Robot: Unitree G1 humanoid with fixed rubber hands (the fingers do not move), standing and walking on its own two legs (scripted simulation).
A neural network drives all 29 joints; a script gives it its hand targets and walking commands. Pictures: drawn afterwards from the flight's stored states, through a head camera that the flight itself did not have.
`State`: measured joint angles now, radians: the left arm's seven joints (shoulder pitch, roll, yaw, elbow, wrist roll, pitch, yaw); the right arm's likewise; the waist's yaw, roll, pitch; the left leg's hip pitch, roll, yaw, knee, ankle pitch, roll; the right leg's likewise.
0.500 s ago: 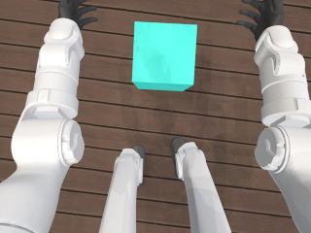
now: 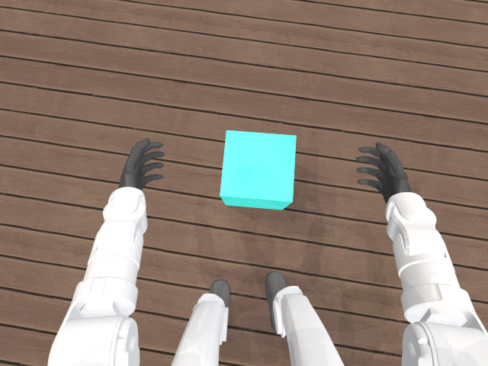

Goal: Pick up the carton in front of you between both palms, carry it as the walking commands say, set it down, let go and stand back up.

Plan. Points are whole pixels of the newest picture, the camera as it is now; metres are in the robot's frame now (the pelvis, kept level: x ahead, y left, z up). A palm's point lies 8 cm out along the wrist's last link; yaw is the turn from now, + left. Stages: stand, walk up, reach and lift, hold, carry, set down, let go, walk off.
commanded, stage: let go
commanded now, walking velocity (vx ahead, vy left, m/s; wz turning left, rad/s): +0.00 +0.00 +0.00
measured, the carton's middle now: (257, 174) +0.51 -0.04 -0.59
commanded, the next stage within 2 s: stand in 0.98 s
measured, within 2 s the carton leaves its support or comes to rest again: neither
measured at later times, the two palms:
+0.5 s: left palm (65, 313) +0.22 +0.23 -0.01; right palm (441, 319) +0.19 -0.23 -0.01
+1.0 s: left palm (56, 336) +0.20 +0.24 +0.00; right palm (451, 325) +0.19 -0.23 +0.00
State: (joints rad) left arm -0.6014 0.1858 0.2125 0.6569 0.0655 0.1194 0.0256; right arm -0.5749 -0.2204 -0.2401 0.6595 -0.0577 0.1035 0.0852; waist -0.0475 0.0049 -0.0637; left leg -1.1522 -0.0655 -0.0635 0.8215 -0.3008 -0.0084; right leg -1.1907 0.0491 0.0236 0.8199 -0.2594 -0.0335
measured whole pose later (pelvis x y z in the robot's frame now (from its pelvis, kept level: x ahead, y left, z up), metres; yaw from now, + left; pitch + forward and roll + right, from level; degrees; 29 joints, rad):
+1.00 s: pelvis +0.03 +0.01 +0.06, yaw -1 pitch -6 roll +0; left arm 0.21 0.21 0.03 0.45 0.01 0.12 -0.05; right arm 0.22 -0.22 -0.04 0.39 -0.03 0.21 0.02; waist 0.00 0.01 0.11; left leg -0.08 -0.03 -0.05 0.49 -0.30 0.01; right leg -0.12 0.05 0.03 0.49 -0.26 -0.03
